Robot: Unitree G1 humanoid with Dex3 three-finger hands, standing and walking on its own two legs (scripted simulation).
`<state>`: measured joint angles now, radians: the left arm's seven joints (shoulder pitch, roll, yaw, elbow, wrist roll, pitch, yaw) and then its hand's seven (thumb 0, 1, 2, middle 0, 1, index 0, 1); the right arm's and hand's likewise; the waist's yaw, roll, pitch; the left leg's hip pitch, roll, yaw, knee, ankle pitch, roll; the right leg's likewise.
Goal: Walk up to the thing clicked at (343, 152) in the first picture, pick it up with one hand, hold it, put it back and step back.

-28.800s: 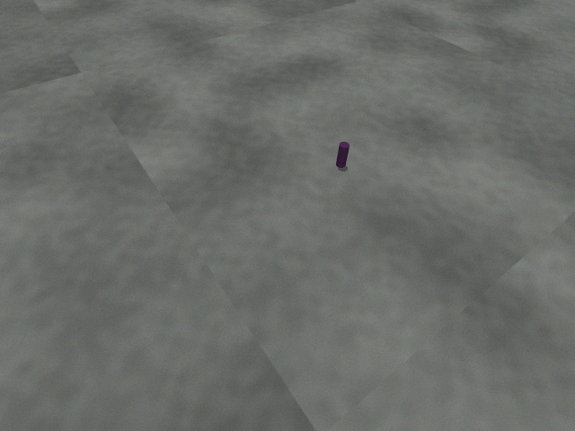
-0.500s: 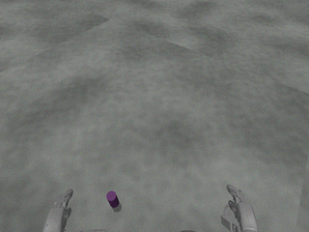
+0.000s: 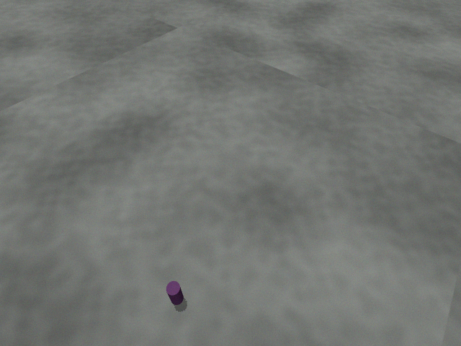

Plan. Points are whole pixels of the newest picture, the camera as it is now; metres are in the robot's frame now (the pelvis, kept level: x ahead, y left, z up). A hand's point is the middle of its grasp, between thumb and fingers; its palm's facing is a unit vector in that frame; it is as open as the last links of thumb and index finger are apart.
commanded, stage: stand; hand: left
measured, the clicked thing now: (175, 293) +0.40 +0.20 -0.69
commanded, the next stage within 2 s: step back in 1.78 s
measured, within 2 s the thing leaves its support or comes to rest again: neither
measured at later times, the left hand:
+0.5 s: hand out of the picture +0.03 +0.25 -0.14, palm faces -0.01 -0.93 -0.36, open 7.4 cm
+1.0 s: hand out of the picture +0.05 +0.24 -0.14, palm faces -0.02 -0.94 -0.34, open 7.4 cm
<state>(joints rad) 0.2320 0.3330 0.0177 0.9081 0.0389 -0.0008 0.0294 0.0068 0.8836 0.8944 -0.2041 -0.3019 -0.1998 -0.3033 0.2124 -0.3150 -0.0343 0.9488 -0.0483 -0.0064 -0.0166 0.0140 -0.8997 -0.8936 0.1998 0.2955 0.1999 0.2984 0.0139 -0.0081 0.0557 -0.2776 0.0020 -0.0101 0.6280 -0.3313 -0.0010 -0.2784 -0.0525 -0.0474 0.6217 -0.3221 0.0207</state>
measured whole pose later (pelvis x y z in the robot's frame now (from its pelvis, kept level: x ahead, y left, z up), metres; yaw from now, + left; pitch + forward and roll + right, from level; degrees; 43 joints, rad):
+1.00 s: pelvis -0.01 -0.01 +0.02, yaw -1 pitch -3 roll +0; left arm 0.11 0.32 0.00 1.18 0.02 -0.01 0.01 0.00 0.90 0.90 -0.21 -0.30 -0.20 -0.30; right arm 0.13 -0.33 0.00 1.15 -0.02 0.00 -0.01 0.01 -0.90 -0.89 0.20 0.30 0.20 0.30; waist 0.01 0.01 0.07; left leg -0.11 0.02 0.00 0.34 -0.17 -0.02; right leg -0.12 -0.03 -0.05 0.35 -0.17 0.01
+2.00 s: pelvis -0.03 +0.01 +0.01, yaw +0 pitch -1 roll +0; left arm 0.07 0.37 0.06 1.01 0.02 0.02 0.01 0.00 0.90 0.90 -0.21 -0.30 -0.20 -0.30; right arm 0.09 -0.40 -0.05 1.02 0.00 0.05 0.01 0.01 -0.90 -0.89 0.20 0.30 0.20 0.30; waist -0.01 0.00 0.16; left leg -0.33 -0.03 -0.03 0.75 -0.40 0.04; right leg -0.28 -0.06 -0.04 0.54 -0.24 0.01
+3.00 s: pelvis -0.25 +0.05 +0.00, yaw -2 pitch -2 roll -1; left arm 0.12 0.40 0.08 0.80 0.01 0.06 0.02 0.00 0.90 0.90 -0.21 -0.30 -0.20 -0.30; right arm 0.16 -0.36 -0.03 0.86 -0.04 0.02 -0.01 0.01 -0.90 -0.89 0.20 0.30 0.20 0.30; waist 0.00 -0.04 0.18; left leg -0.31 -0.01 -0.04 0.62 -0.27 0.02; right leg -0.48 0.12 0.14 1.16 -0.52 -0.02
